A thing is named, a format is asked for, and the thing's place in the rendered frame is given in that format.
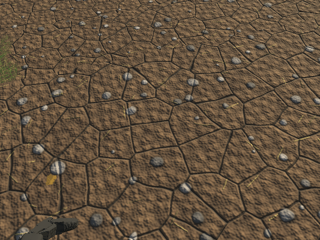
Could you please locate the left robot hand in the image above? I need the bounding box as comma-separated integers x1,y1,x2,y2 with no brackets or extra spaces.
18,217,79,240

